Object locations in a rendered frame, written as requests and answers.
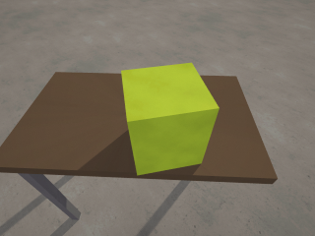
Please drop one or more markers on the carton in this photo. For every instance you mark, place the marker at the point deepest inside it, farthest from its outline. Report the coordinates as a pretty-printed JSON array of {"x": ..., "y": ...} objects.
[{"x": 170, "y": 116}]

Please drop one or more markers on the table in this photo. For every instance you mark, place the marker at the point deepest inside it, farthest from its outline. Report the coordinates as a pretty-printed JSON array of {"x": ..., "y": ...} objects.
[{"x": 77, "y": 126}]

